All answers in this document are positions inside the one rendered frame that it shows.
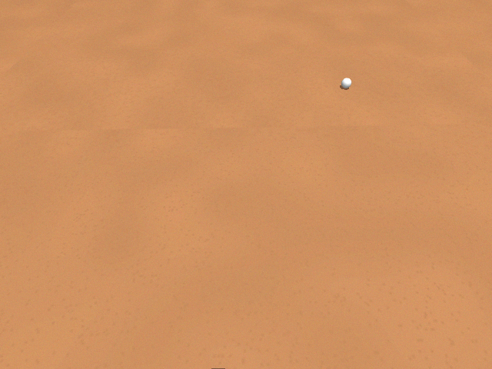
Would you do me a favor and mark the ball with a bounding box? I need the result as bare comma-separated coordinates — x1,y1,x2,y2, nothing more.
341,78,351,88

